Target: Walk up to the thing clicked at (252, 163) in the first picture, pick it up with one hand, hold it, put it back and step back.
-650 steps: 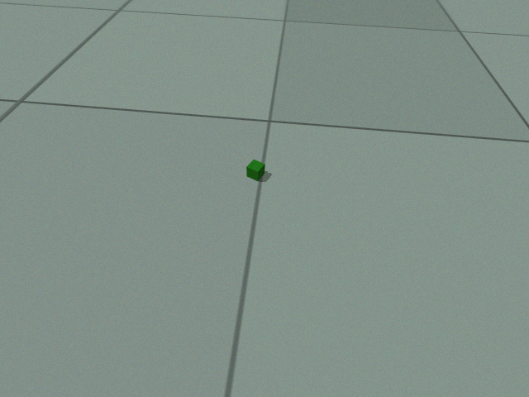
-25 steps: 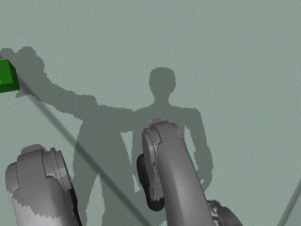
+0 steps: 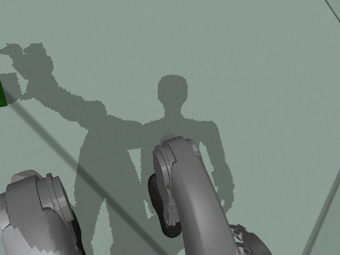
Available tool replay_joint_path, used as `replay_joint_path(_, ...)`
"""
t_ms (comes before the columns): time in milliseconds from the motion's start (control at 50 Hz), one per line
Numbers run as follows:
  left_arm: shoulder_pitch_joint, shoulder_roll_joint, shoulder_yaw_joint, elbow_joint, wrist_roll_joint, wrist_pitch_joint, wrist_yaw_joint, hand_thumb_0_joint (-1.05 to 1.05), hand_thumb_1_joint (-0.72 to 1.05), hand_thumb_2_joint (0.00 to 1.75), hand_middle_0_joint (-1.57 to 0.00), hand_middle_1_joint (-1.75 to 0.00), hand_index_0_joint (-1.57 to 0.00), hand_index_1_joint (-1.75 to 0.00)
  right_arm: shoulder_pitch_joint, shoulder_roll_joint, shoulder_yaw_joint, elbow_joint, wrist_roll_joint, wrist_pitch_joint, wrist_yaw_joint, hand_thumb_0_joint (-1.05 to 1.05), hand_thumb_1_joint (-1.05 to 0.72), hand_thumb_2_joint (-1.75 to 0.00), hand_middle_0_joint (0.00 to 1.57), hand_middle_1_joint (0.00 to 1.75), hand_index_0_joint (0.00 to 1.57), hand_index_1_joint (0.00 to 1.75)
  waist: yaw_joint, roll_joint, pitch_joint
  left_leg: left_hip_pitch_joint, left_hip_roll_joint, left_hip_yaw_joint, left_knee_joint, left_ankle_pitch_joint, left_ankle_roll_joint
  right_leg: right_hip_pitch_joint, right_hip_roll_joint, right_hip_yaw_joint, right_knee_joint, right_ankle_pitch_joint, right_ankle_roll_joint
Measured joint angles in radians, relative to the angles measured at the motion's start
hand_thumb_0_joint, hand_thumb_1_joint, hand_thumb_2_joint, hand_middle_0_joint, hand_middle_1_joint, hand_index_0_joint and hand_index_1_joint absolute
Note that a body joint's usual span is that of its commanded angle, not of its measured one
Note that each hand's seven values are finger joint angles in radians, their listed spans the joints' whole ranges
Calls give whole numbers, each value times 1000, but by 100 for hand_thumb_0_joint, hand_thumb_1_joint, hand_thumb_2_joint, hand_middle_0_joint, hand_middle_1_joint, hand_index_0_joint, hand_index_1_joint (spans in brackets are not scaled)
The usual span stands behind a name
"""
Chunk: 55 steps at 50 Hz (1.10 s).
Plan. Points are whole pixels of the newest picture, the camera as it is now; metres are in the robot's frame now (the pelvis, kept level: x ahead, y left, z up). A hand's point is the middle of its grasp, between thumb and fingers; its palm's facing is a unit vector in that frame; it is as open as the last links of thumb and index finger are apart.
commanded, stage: approach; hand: left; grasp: from above
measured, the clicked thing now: out of the picture +0.52 +0.31 -0.28
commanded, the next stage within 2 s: close in in 0.20 s
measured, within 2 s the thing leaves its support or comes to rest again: neither
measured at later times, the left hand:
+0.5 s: hand out of the picture +0.49 +0.32 -0.18, palm faces -0.47 -0.07 -0.88, open 13.4 cm
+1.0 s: hand out of the picture +0.50 +0.31 -0.22, palm faces -0.44 -0.09 -0.89, open 13.3 cm
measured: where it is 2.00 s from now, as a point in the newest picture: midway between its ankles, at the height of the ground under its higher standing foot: (123, 233)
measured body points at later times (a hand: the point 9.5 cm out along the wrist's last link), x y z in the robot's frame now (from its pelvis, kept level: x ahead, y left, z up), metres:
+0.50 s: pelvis +0.00 +0.00 +0.00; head +0.26 +0.09 +0.35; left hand +0.51 +0.32 -0.12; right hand +0.04 -0.27 -0.08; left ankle +0.08 +0.14 -0.28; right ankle +0.11 -0.14 -0.28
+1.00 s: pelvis +0.00 +0.00 -0.01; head +0.28 +0.10 +0.33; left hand +0.52 +0.31 -0.17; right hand +0.02 -0.26 -0.07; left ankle +0.08 +0.14 -0.28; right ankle +0.11 -0.14 -0.28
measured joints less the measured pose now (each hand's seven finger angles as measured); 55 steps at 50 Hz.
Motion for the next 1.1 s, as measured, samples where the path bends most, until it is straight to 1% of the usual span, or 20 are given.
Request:
replay_joint_path(80, 2, -7, 27, 0, 2, 53, 14, 0, -52, 100, -9, -103, -11, -102, 15, -2, 4, -13, 5, -1, 2, 0, -91, -89, 20, 30, 21, 30, -20, 16, 1, -1, 5, 2, -3, -4, 2, -4, 3, 2, -4, 0, 5)
replay_joint_path(140, 20, -8, 41, -2, -25, 89, 4, 0, -52, 99, -9, -104, -10, -102, 26, -4, 9, -19, 14, 2, 5, 0, -91, -89, 20, 30, 21, 30, -27, 28, 2, 1, 9, 5, -7, -7, 3, -6, 5, 5, -7, 1, 11)
replay_joint_path(200, 46, -4, 43, -11, -54, 106, -30, 0, -52, 99, -9, -104, -11, -102, 32, -4, 15, -18, 23, 7, 5, 0, -91, -89, 20, 30, 21, 30, -24, 34, 7, 6, 13, 7, -11, -8, 3, -7, 8, 8, -10, 3, 18)
replay_joint_path(240, 64, 1, 42, -21, -74, 103, -54, 0, -52, 99, -9, -104, -11, -102, 33, -4, 19, -17, 26, 10, 4, 0, -91, -89, 20, 30, 21, 30, -18, 36, 12, 7, 13, 7, -13, -7, 1, -6, 8, 8, -10, 4, 20)
replay_joint_path(300, 86, 11, 45, -44, -88, 78, -88, 0, -52, 100, -9, -105, -11, -103, 31, -4, 22, -15, 25, 12, 1, 0, -91, -89, 20, 30, 21, 30, -6, 29, 24, 12, 10, 5, -12, -6, -2, -1, 6, 6, -8, 4, 21)
replay_joint_path(340, 89, 17, 42, -61, -89, 56, -102, 0, -51, 101, -10, -106, -12, -104, 29, -5, 20, -13, 21, 12, -2, 0, -91, -89, 20, 30, 21, 30, 5, 21, 31, 14, 7, 3, -10, -5, -6, 1, 4, 5, -5, 3, 21)
replay_joint_path(400, 82, 27, 29, -76, -83, 25, -103, 0, -51, 103, -11, -107, -13, -105, 22, -8, 17, -11, 15, 11, -3, 0, -91, -89, 20, 30, 21, 30, 17, 9, 39, 15, 2, -3, -4, -4, -11, 5, 2, 0, 1, 1, 17)
replay_joint_path(480, 66, 37, 10, -59, -67, -9, -83, 0, -49, 107, -13, -108, -14, -107, 5, -16, 16, -14, 5, 13, -6, 0, -91, -89, 20, 30, 21, 30, 20, -4, 41, 14, -4, -13, 4, -5, -14, 8, 0, -8, 5, -2, 8)
replay_joint_path(560, 54, 41, 6, -31, -41, -29, -51, 0, -46, 111, -16, -109, -16, -109, -12, -24, 19, -22, -5, 8, -6, 0, -92, -89, 20, 30, 21, 30, 15, -15, 45, 14, -5, -19, 10, -8, -14, 12, 1, -13, 6, -3, 7)
replay_joint_path(640, 49, 42, 15, -9, -18, -30, -10, 0, -43, 112, -18, -110, -18, -110, -23, -25, 26, -24, -13, -3, -4, 0, -92, -89, 20, 30, 21, 30, 5, -23, 47, 14, -3, -22, 14, -12, -11, 14, 4, -15, 5, -4, 12)
replay_joint_path(720, 37, 46, 13, 36, -8, -11, 32, 0, -42, 112, -17, -110, -18, -109, -27, -20, 36, -21, -20, -16, 0, 0, -91, -89, 20, 30, 21, 30, -10, -31, 43, 12, 0, -23, 19, -16, -9, 12, 7, -15, 7, -4, 15)
replay_joint_path(780, 26, 56, 14, 74, -8, 4, 57, 0, -43, 110, -15, -110, -16, -109, -27, -16, 47, -22, -23, -30, 1, 0, -91, -89, 20, 30, 21, 30, -23, -34, 49, 9, 1, -25, 24, -16, -6, 10, 10, -16, 9, -2, 14)
replay_joint_path(860, 19, 74, 25, 98, -10, 17, 74, 0, -44, 109, -13, -109, -14, -108, -19, -15, 63, -26, -27, -50, 2, 0, -91, -89, 20, 30, 21, 30, -37, -40, 68, 4, 3, -26, 34, -14, -3, 6, 14, -16, 15, 1, 10)
replay_joint_path(980, 19, 108, 52, 106, -18, 24, 82, 0, -46, 109, -12, -109, -13, -109, -4, -20, 85, -28, -37, -70, 5, 0, -91, -89, 20, 30, 21, 30, -52, -47, 97, -6, 5, -33, 51, -17, 0, -2, 20, -19, 24, 3, 12)
replay_joint_path(1020, 22, 115, 49, 102, -20, 27, 80, 0, -47, 109, -12, -110, -12, -109, 1, -20, 90, -27, -40, -74, 6, 0, -91, -89, 20, 30, 21, 30, -54, -51, 104, -7, 6, -35, 55, -21, 0, -3, 22, -20, 26, 2, 13)
replay_joint_path(1100, 32, 124, 56, 99, -30, 25, 85, 0, -48, 109, -11, -109, -11, -109, 6, -23, 102, -24, -48, -78, 9, 0, -91, -90, 20, 30, 21, 30, -56, -55, 110, -6, 7, -44, 62, -29, -2, -2, 25, -26, 28, -2, 16)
